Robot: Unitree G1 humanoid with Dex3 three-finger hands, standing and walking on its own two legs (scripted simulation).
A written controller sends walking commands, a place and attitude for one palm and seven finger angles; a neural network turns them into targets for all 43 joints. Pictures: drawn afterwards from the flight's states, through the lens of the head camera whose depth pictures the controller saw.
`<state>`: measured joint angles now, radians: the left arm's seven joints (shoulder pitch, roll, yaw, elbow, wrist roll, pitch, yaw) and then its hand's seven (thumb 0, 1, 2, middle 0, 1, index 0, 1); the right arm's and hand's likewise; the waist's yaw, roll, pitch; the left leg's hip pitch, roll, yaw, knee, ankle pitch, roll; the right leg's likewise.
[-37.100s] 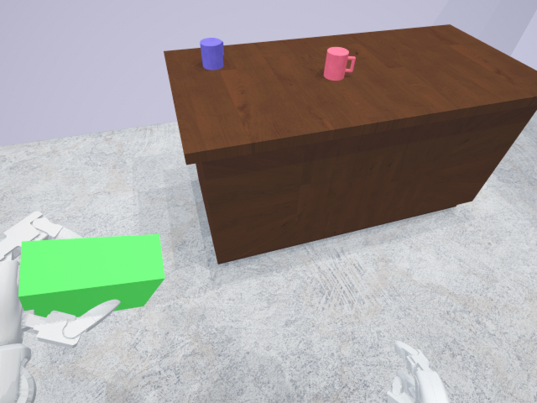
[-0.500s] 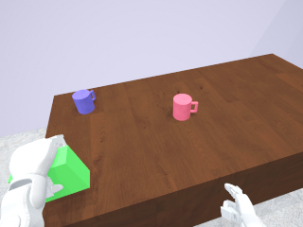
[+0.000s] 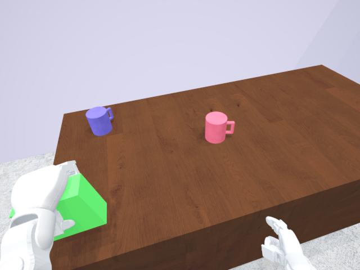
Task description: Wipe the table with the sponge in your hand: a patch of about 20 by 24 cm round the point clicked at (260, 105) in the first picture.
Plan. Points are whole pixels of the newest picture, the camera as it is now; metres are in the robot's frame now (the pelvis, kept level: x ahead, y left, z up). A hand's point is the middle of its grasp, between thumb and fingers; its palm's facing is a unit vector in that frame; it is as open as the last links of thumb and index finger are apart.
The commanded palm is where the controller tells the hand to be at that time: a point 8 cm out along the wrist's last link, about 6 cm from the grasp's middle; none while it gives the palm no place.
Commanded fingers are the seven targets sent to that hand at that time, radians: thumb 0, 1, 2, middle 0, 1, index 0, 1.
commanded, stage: step back with the hand held close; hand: left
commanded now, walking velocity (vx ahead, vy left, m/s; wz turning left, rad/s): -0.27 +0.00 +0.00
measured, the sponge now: (70, 213) +0.19 +0.28 +0.06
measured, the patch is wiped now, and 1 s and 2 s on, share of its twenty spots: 1.00 1.00 1.00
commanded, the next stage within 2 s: stop stepping back and stand still in 1.44 s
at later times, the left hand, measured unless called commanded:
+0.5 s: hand (58, 193) +0.18 +0.26 +0.15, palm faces +0.37 -0.85 -0.37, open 9.6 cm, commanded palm +0.13 +0.30 +0.17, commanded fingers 0.00 0.10 1.30 -1.20 -1.60 -1.20 -1.60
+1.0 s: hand (51, 220) +0.13 +0.24 +0.16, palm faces +0.32 -0.88 -0.36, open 9.6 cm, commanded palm +0.07 +0.29 +0.17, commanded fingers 0.00 0.10 1.30 -1.20 -1.60 -1.20 -1.60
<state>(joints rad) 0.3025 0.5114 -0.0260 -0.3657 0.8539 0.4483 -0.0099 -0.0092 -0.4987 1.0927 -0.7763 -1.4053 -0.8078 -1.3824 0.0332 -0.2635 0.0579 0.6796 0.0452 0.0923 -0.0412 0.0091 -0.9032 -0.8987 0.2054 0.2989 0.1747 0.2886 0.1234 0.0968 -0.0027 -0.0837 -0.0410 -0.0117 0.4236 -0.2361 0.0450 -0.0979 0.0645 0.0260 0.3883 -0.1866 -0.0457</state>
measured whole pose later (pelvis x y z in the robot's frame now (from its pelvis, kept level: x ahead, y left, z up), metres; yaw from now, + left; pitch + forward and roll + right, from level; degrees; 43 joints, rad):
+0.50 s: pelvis -0.03 +0.01 -0.02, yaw +1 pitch +1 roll -2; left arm 0.50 0.41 0.34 -0.55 -0.08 -0.06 0.13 -0.01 -0.50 1.09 -0.77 -1.41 -0.81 -1.38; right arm 0.25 -0.24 0.02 0.57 0.03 0.04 -0.08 0.01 -0.90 -0.90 0.21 0.30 0.20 0.30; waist -0.03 -0.01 -0.06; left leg -0.38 -0.05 -0.03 0.66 -0.29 0.06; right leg -0.37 0.06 -0.01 0.58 -0.23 -0.02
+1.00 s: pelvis -0.08 +0.01 -0.02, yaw +1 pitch +2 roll -3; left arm 0.49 0.41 0.31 -0.63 -0.06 -0.12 0.13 -0.01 -0.50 1.09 -0.78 -1.41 -0.81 -1.38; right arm 0.16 -0.19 0.03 0.55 0.01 0.00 -0.06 0.01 -0.90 -0.90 0.21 0.30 0.21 0.30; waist -0.02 0.00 -0.02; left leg -0.50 -0.01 -0.04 0.72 -0.28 0.02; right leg -0.36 0.09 0.01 0.60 -0.26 -0.02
